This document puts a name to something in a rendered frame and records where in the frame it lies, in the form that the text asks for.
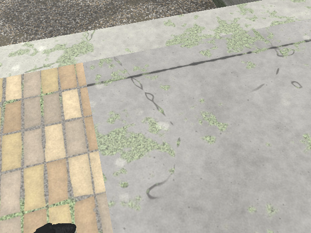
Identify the left robot hand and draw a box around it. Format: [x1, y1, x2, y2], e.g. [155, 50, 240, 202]
[34, 222, 77, 233]

